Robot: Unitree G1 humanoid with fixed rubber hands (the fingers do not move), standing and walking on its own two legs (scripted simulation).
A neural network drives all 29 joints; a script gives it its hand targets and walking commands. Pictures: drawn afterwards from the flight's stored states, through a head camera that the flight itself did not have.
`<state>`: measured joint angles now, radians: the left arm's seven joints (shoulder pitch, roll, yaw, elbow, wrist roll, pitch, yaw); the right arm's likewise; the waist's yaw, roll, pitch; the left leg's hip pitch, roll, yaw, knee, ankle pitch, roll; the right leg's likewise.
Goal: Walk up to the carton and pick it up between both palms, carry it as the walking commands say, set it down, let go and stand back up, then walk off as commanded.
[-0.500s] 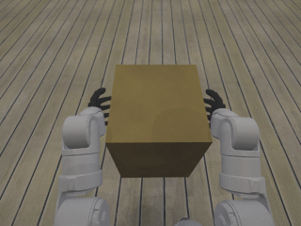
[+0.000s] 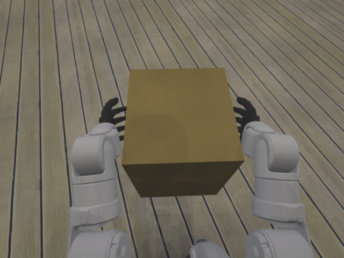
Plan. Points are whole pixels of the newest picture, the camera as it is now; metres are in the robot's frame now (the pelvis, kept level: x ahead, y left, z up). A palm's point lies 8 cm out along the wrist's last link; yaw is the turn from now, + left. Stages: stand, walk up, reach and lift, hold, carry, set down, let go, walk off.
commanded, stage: carry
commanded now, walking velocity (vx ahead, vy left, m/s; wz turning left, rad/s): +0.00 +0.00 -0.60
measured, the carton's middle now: (178, 139) +0.39 +0.00 +0.03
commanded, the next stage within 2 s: none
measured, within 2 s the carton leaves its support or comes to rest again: neither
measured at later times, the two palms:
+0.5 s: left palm (192, 144) +0.34 -0.02 +0.10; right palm out of the picture +0.23 -0.29 +0.10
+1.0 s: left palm (268, 201) +0.22 -0.14 +0.11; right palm out of the picture +0.04 -0.36 +0.10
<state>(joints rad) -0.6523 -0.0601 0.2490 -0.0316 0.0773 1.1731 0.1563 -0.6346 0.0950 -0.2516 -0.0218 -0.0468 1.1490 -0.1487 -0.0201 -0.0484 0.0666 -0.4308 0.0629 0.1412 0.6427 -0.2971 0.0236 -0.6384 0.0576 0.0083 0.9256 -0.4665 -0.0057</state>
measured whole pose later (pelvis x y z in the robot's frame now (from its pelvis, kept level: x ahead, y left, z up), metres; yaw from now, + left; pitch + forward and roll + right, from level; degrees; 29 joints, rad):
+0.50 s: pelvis -0.06 -0.02 +0.00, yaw -18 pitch +5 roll +1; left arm -0.68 -0.07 0.21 0.04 0.10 1.18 0.16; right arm -0.65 0.03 -0.24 0.03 -0.02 1.19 -0.14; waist -0.06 -0.04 0.03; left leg -0.44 0.04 0.13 0.66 -0.32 -0.06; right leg -0.52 0.04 0.07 0.66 -0.23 -0.01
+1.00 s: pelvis -0.15 -0.02 +0.00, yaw -35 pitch +5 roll +1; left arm -0.68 -0.06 0.20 0.08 0.09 1.18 0.15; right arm -0.63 0.02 -0.23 0.03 -0.03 1.20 -0.14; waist -0.04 -0.02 0.02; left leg -0.53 0.07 0.10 0.92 -0.49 -0.11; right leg -0.49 0.03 0.00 0.61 -0.20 -0.05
